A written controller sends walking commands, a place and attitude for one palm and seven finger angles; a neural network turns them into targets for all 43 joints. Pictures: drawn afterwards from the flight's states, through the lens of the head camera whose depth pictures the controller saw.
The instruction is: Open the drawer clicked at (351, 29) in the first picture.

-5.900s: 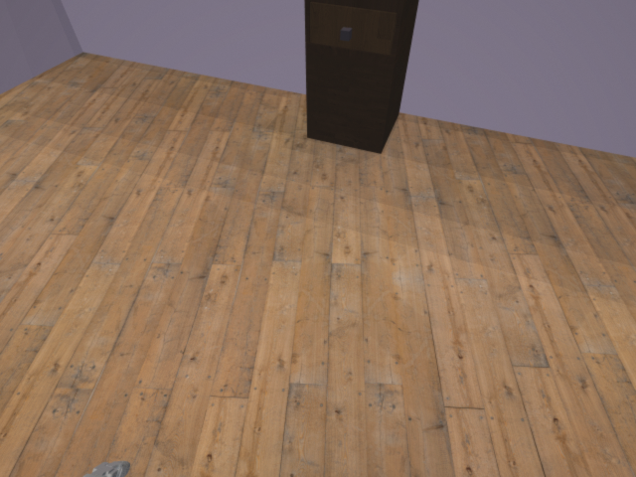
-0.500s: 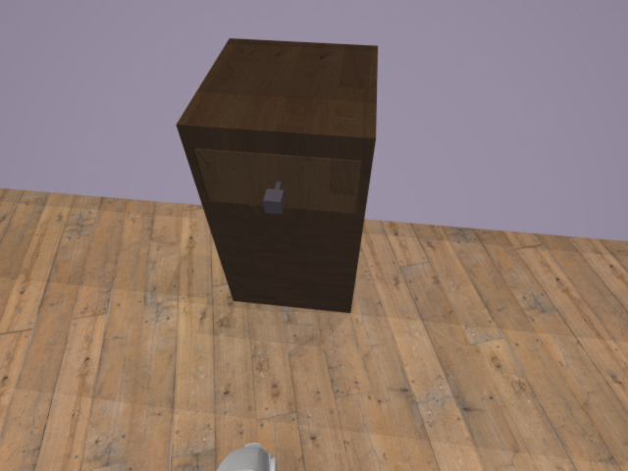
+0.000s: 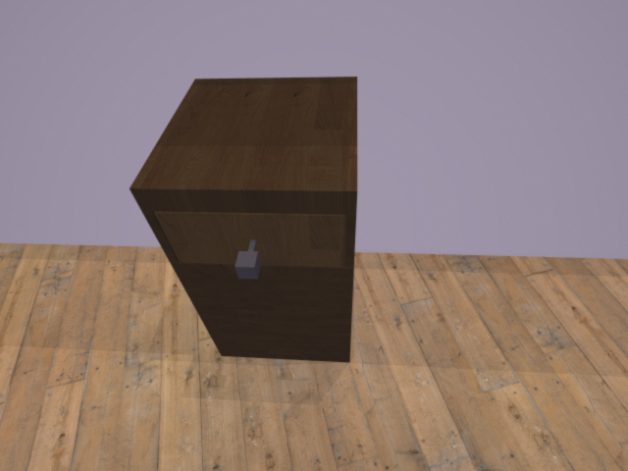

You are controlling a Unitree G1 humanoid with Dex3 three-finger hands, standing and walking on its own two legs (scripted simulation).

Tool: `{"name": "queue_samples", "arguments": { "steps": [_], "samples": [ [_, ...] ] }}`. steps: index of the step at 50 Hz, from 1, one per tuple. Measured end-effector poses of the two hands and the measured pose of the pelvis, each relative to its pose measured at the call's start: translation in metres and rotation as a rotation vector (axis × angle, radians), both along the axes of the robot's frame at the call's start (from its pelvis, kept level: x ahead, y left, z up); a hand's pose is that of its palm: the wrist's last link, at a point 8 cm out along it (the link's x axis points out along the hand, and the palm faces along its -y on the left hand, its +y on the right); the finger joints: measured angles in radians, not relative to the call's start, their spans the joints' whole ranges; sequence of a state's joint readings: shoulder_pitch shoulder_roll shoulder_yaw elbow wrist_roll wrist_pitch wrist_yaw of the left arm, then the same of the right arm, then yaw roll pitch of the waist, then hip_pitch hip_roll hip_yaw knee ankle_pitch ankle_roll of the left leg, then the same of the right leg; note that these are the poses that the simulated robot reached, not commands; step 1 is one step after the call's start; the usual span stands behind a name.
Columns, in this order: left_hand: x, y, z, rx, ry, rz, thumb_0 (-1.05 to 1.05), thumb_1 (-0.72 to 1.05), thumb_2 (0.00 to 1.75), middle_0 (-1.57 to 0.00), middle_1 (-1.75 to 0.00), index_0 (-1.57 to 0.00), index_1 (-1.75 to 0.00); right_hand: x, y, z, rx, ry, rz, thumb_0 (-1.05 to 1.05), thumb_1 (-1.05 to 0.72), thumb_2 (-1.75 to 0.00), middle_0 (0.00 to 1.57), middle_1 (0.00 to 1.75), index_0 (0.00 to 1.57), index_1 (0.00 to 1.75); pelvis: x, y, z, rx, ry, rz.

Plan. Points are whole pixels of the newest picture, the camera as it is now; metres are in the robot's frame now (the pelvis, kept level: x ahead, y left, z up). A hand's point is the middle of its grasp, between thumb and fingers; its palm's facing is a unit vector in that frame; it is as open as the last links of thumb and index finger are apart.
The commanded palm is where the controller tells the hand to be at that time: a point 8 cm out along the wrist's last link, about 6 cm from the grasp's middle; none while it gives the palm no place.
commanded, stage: come to a stop and stand still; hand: left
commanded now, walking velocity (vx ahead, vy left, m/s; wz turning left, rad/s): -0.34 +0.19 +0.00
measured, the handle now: (250, 257) +0.54 +0.18 -0.14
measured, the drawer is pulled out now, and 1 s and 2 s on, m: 0.00 0.00 0.00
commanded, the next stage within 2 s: look again from close up in 1.72 s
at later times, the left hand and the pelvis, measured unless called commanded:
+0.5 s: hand out of the picture +0.07 +0.25 -0.17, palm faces +0.08 -0.97 -0.24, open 7.4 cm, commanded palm none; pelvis +0.03 +0.05 +0.00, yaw +3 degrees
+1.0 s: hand out of the picture +0.05 +0.28 -0.15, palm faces +0.02 -0.97 -0.23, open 7.4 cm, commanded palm none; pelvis +0.00 +0.09 +0.01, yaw +0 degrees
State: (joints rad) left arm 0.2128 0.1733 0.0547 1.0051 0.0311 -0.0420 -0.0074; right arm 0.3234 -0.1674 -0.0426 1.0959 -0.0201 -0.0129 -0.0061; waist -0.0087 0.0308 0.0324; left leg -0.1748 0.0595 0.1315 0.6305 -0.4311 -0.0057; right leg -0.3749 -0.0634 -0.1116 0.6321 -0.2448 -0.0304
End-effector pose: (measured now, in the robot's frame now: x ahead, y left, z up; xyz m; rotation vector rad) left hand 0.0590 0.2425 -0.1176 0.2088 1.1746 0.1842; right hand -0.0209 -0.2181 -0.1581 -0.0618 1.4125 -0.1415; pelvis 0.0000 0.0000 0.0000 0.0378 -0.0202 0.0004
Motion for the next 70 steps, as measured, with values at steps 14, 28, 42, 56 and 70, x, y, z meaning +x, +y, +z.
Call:
{"name": "queue_samples", "arguments": {
  "steps": [14, 28, 42, 56, 70],
  "samples": [
    [0.020, -0.011, 0.009, -0.007, 0.076, 0.073, 0.00, 0.93, 0.90, -0.20, -0.30, -0.20, -0.30, 0.101, -0.020, 0.022, -0.050, -0.039, 0.080, 0.00, -0.91, -0.90, 0.20, 0.29, 0.19, 0.30, 0.031, -0.003, 0.018, -0.007, 0.026, 0.037],
    [0.004, 0.068, -0.014, -0.015, 0.057, 0.048, 0.01, 0.91, 0.90, -0.20, -0.30, -0.20, -0.30, 0.153, 0.030, 0.052, -0.165, -0.326, 0.153, 0.00, -0.91, -0.90, 0.20, 0.29, 0.19, 0.30, 0.028, 0.060, 0.003, -0.051, 0.013, 0.027],
    [0.007, 0.090, 0.003, 0.001, -0.028, 0.001, 0.01, 0.91, 0.90, -0.19, -0.30, -0.20, -0.30, 0.080, 0.079, 0.027, -0.078, -0.245, 0.068, 0.00, -0.93, -0.90, 0.20, 0.29, 0.20, 0.30, 0.010, 0.091, 0.004, -0.038, -0.012, 0.007],
    [-0.049, 0.070, -0.005, -0.049, 0.110, 0.016, 0.01, 0.92, 0.90, -0.20, -0.30, -0.20, -0.30, -0.008, 0.078, 0.026, -0.063, -0.038, 0.015, 0.01, -0.91, -0.90, 0.20, 0.29, 0.20, 0.30, -0.007, 0.088, 0.013, -0.031, -0.017, 0.000],
    [-0.104, 0.034, -0.010, -0.093, 0.236, 0.077, 0.01, 0.91, 0.90, -0.19, -0.30, -0.20, -0.30, -0.009, 0.076, 0.023, -0.027, -0.014, 0.022, 0.00, -0.91, -0.90, 0.20, 0.29, 0.19, 0.30, -0.010, 0.071, 0.015, -0.032, -0.010, 0.007]
  ]
}}
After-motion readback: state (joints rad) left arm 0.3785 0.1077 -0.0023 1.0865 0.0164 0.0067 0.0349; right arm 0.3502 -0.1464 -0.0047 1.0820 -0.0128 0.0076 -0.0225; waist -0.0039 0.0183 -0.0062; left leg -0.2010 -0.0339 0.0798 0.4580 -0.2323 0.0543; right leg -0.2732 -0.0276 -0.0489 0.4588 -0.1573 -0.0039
